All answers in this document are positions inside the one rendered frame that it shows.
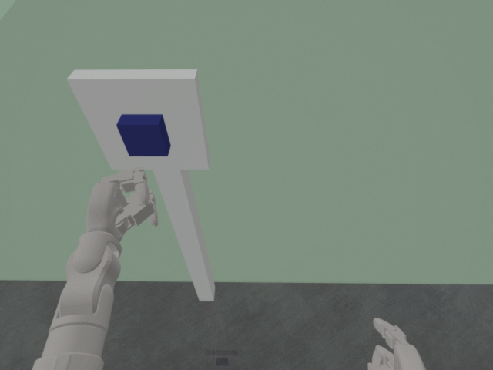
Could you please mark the button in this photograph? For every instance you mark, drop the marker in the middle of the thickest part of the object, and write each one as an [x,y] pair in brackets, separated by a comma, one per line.
[144,134]

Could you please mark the left robot hand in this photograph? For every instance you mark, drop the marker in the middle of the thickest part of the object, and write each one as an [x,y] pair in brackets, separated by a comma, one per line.
[109,211]

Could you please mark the robot left forearm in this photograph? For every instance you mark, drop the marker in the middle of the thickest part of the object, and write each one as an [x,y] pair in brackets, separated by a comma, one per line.
[81,320]

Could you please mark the panel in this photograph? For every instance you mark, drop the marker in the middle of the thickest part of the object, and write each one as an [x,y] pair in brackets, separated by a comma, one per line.
[105,94]

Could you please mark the right robot hand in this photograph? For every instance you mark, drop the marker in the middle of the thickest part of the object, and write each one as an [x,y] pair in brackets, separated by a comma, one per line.
[405,357]

